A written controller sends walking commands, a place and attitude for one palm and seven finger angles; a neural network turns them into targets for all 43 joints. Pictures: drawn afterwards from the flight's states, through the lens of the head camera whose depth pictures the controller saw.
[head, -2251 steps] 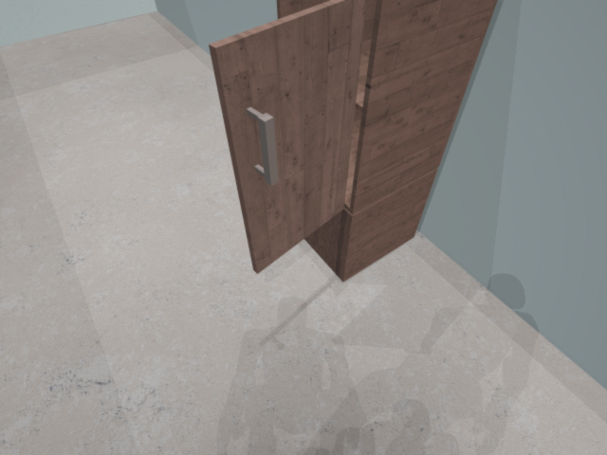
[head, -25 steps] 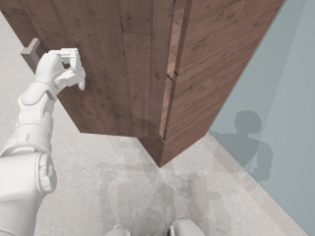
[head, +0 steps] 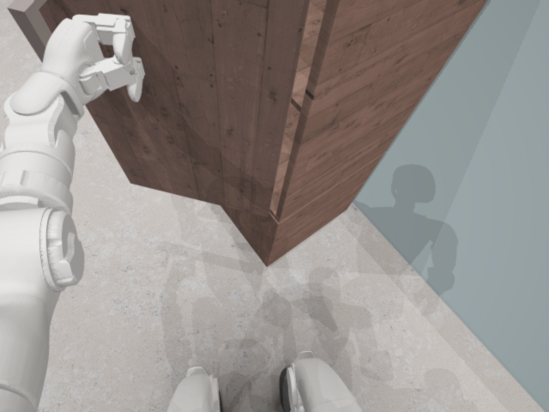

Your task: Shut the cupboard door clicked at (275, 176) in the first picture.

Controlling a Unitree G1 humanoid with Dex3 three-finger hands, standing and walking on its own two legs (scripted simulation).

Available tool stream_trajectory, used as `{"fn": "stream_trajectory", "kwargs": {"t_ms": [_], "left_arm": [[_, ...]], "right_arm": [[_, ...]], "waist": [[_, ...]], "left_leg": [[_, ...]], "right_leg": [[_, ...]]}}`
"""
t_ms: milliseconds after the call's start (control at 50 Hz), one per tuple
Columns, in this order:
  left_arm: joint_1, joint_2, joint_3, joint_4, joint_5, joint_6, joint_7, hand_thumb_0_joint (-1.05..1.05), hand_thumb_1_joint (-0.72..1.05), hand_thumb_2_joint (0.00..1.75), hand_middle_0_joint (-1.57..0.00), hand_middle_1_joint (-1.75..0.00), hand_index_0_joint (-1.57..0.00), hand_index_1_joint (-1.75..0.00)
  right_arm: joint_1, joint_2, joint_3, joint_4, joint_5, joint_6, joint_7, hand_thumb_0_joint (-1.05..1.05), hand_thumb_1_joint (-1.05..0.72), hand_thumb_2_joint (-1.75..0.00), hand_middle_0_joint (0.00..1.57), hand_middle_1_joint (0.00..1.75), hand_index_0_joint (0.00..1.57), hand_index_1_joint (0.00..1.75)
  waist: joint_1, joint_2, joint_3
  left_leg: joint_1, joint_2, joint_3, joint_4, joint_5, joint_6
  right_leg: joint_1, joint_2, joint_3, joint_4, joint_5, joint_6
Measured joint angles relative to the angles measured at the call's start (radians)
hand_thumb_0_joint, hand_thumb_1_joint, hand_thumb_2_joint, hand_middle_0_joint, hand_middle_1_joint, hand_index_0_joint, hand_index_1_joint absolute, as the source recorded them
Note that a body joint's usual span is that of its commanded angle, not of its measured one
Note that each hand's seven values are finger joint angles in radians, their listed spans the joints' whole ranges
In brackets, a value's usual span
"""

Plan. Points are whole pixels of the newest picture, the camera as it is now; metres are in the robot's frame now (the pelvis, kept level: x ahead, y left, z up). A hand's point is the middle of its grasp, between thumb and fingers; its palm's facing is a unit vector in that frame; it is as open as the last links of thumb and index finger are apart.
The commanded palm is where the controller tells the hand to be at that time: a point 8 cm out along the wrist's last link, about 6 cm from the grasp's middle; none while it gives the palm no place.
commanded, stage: push the door shut along its arc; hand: left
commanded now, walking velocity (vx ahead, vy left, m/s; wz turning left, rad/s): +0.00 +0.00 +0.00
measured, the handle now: (61, 50) +0.59 +0.22 +0.12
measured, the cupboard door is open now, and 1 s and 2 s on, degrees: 40 20 20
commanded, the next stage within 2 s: pull the fist back off the door in 0.32 s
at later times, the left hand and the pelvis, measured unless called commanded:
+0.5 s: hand (161, 34) +0.60 +0.09 +0.14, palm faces -0.26 -0.96 +0.09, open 3.5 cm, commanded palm +0.59 +0.11 +0.12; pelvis +0.01 +0.00 -0.01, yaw -1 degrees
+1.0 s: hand (171, 59) +0.55 +0.08 +0.14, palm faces +0.02 -1.00 -0.03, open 3.1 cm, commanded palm +0.51 +0.12 +0.12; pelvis +0.04 -0.02 +0.02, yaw -2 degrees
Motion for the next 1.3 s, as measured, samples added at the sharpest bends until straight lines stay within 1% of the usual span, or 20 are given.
{"fn": "stream_trajectory", "kwargs": {"t_ms": [300,440,460,480,540,580,620,640,680,700,740,820,900,940,1000,1080,1140,1200,1240,1300], "left_arm": [[-0.127,0.013,-0.031,0.041,0.031,0.043,0.022,0.05,1.05,1.03,-1.30,-1.50,-1.30,-1.50],[-0.188,0.023,-0.042,0.070,0.040,0.053,0.035,0.04,1.04,1.01,-1.30,-1.50,-1.32,-1.50],[-0.193,0.010,-0.009,0.071,0.038,0.060,0.059,0.05,1.03,1.01,-1.30,-1.50,-1.32,-1.50],[-0.195,-0.013,0.026,0.069,0.034,0.067,0.116,0.05,1.01,1.00,-1.30,-1.50,-1.33,-1.50],[-0.173,-0.091,0.097,0.033,0.032,0.070,0.326,0.04,0.95,0.96,-1.30,-1.50,-1.33,-1.50],[-0.129,-0.143,0.117,-0.021,0.067,0.051,0.464,0.03,0.93,0.95,-1.30,-1.50,-1.32,-1.50],[-0.074,-0.185,0.114,-0.071,0.123,0.009,0.569,0.03,0.92,0.94,-1.30,-1.50,-1.32,-1.50],[-0.049,-0.198,0.113,-0.087,0.149,-0.011,0.603,0.02,0.92,0.93,-1.30,-1.50,-1.31,-1.50],[-0.007,-0.212,0.105,-0.098,0.187,-0.037,0.630,0.02,0.93,0.93,-1.30,-1.50,-1.31,-1.50],[0.009,-0.215,0.106,-0.096,0.196,-0.043,0.629,0.01,0.93,0.93,-1.30,-1.50,-1.31,-1.50],[0.035,-0.219,0.113,-0.084,0.197,-0.040,0.610,0.01,0.94,0.93,-1.30,-1.50,-1.31,-1.50],[0.103,-0.232,0.150,-0.098,0.152,-0.042,0.566,0.01,0.93,0.92,-1.30,-1.50,-1.30,-1.50],[0.175,-0.256,0.136,-0.135,0.122,-0.093,0.548,0.02,0.91,0.91,-1.30,-1.50,-1.30,-1.50],[0.206,-0.265,0.124,-0.143,0.117,-0.111,0.539,0.02,0.91,0.91,-1.30,-1.50,-1.30,-1.50],[0.257,-0.282,0.087,-0.156,0.102,-0.112,0.524,0.02,0.91,0.90,-1.30,-1.50,-1.30,-1.50],[0.330,-0.325,0.045,-0.188,0.070,-0.112,0.512,0.02,0.90,0.90,-1.30,-1.50,-1.30,-1.50],[0.381,-0.362,0.027,-0.247,0.053,-0.138,0.520,0.02,0.90,0.90,-1.30,-1.50,-1.30,-1.50],[0.419,-0.383,0.008,-0.310,0.057,-0.175,0.532,0.02,0.90,0.90,-1.30,-1.50,-1.30,-1.50],[0.426,-0.385,-0.013,-0.329,0.067,-0.191,0.538,0.02,0.90,0.90,-1.30,-1.50,-1.30,-1.50],[0.394,-0.379,-0.043,-0.296,0.078,-0.179,0.541,0.02,0.90,0.90,-1.30,-1.50,-1.30,-1.50]], "right_arm": [[0.032,0.014,0.002,0.028,-0.023,-0.012,0.012,0.01,-0.91,-0.90,0.20,0.30,0.20,0.30],[0.038,0.017,0.004,0.034,-0.030,-0.012,0.014,0.01,-0.91,-0.90,0.20,0.30,0.20,0.30],[0.045,0.016,0.001,0.029,-0.033,-0.012,0.016,0.01,-0.91,-0.90,0.20,0.30,0.20,0.30],[0.056,0.016,-0.003,0.021,-0.037,-0.014,0.022,0.01,-0.91,-0.90,0.20,0.30,0.20,0.30],[0.084,0.022,-0.014,0.000,-0.060,-0.014,0.060,0.01,-0.91,-0.90,0.20,0.30,0.20,0.30],[0.101,0.030,-0.020,-0.017,-0.082,-0.007,0.091,0.01,-0.91,-0.90,0.20,0.30,0.20,0.30],[0.113,0.039,-0.024,-0.028,-0.100,0.002,0.120,0.01,-0.91,-0.90,0.20,0.30,0.20,0.30],[0.114,0.044,-0.025,-0.031,-0.105,0.009,0.132,0.01,-0.91,-0.90,0.20,0.30,0.20,0.30],[0.113,0.054,-0.024,-0.034,-0.106,0.028,0.147,0.01,-0.91,-0.90,0.20,0.30,0.20,0.30],[0.111,0.058,-0.023,-0.035,-0.103,0.038,0.149,0.01,-0.91,-0.90,0.20,0.30,0.20,0.30],[0.109,0.065,-0.022,-0.037,-0.093,0.056,0.147,0.01,-0.91,-0.90,0.20,0.30,0.20,0.30],[0.116,0.065,-0.026,-0.049,-0.072,0.075,0.129,0.01,-0.91,-0.90,0.20,0.30,0.20,0.30],[0.126,0.051,-0.038,-0.054,-0.061,0.074,0.122,0.01,-0.91,-0.90,0.20,0.30,0.20,0.30],[0.122,0.043,-0.044,-0.054,-0.055,0.080,0.122,0.01,-0.91,-0.90,0.20,0.30,0.20,0.30],[0.110,0.033,-0.055,-0.055,-0.044,0.090,0.122,0.01,-0.91,-0.90,0.20,0.30,0.20,0.30],[0.076,0.019,-0.067,-0.058,-0.031,0.094,0.113,0.01,-0.91,-0.90,0.20,0.30,0.20,0.30],[0.038,0.014,-0.074,-0.058,-0.026,0.085,0.100,0.01,-0.91,-0.90,0.20,0.30,0.20,0.30],[0.002,0.014,-0.077,-0.053,-0.023,0.071,0.089,0.01,-0.91,-0.90,0.20,0.30,0.19,0.30],[-0.017,0.017,-0.077,-0.047,-0.020,0.065,0.083,0.01,-0.91,-0.90,0.20,0.30,0.19,0.30],[-0.041,0.024,-0.070,-0.038,-0.014,0.063,0.077,0.01,-0.91,-0.90,0.20,0.30,0.19,0.30]], "waist": [[-0.030,0.017,-0.007],[-0.047,0.014,-0.003],[-0.044,0.019,-0.007],[-0.040,0.025,-0.014],[-0.030,0.033,-0.035],[-0.025,0.038,-0.048],[-0.021,0.041,-0.060],[-0.020,0.042,-0.061],[-0.019,0.044,-0.059],[-0.020,0.044,-0.056],[-0.019,0.045,-0.052],[-0.008,0.045,-0.056],[0.019,0.047,-0.065],[0.033,0.042,-0.069],[0.052,0.033,-0.070],[0.076,0.022,-0.054],[0.087,0.012,-0.035],[0.093,0.006,-0.030],[0.096,0.006,-0.033],[0.097,0.012,-0.037]], "left_leg": [[-0.075,0.002,0.002,0.051,-0.028,0.005],[-0.098,0.005,-0.002,0.065,-0.038,0.003],[-0.107,0.006,-0.005,0.068,-0.039,0.002],[-0.116,0.007,-0.008,0.069,-0.040,0.000],[-0.127,0.006,-0.009,0.062,-0.039,-0.003],[-0.124,0.007,-0.006,0.054,-0.039,-0.005],[-0.114,0.008,-0.001,0.048,-0.042,-0.007],[-0.105,0.009,0.001,0.044,-0.043,-0.008],[-0.078,0.012,0.007,0.031,-0.045,-0.010],[-0.061,0.013,0.009,0.021,-0.044,-0.011],[-0.025,0.015,0.014,-0.003,-0.039,-0.013],[0.059,0.022,0.029,-0.066,-0.024,-0.018],[0.132,0.024,0.037,-0.111,-0.014,-0.021],[0.160,0.024,0.038,-0.126,-0.011,-0.023],[0.194,0.021,0.036,-0.145,-0.004,-0.026],[0.223,0.016,0.028,-0.157,0.006,-0.027],[0.232,0.013,0.025,-0.154,0.011,-0.026],[0.232,0.010,0.025,-0.145,0.011,-0.025],[0.232,0.007,0.025,-0.137,0.009,-0.024],[0.234,0.001,0.022,-0.130,0.010,-0.021]], "right_leg": [[-0.074,0.002,0.004,0.044,-0.022,0.004],[-0.096,0.004,0.002,0.057,-0.032,0.002],[-0.103,0.006,-0.001,0.057,-0.032,0.002],[-0.110,0.007,-0.004,0.055,-0.032,0.002],[-0.121,0.006,-0.005,0.050,-0.033,0.003],[-0.121,0.007,-0.002,0.046,-0.034,0.002],[-0.117,0.008,0.002,0.045,-0.038,0.001],[-0.110,0.009,0.005,0.045,-0.040,0.000],[-0.089,0.012,0.010,0.038,-0.043,-0.003],[-0.074,0.013,0.012,0.032,-0.042,-0.004],[-0.043,0.016,0.016,0.013,-0.039,-0.007],[0.030,0.023,0.030,-0.039,-0.024,-0.011],[0.095,0.027,0.036,-0.075,-0.017,-0.015],[0.121,0.027,0.037,-0.085,-0.017,-0.017],[0.154,0.025,0.035,-0.097,-0.015,-0.019],[0.186,0.021,0.027,-0.107,-0.010,-0.020],[0.197,0.017,0.024,-0.105,-0.006,-0.020],[0.196,0.014,0.025,-0.093,-0.007,-0.019],[0.196,0.011,0.026,-0.084,-0.010,-0.017],[0.200,0.005,0.022,-0.077,-0.011,-0.014]]}}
